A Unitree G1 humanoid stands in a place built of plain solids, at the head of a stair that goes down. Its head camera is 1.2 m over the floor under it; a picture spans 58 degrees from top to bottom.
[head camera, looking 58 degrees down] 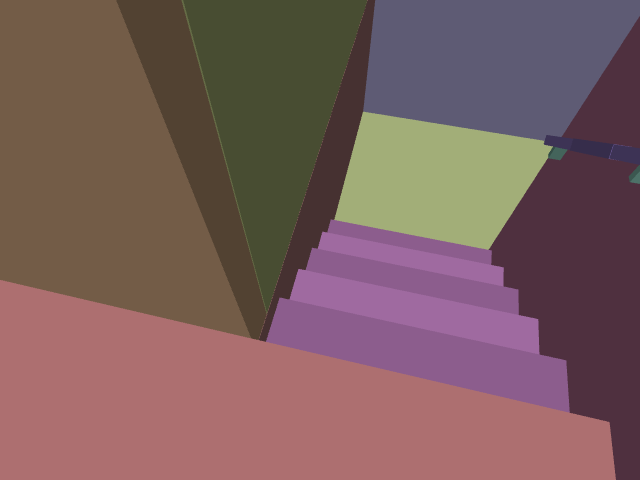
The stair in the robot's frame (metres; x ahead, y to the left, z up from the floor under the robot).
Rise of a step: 0.20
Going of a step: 0.23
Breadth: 0.97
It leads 13 degrees to the right of straight ahead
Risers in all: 6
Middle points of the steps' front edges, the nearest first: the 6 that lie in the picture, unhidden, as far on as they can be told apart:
0.30 -0.28 0.00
0.52 -0.33 -0.19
0.74 -0.38 -0.39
0.96 -0.43 -0.59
1.18 -0.48 -0.78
1.40 -0.54 -0.98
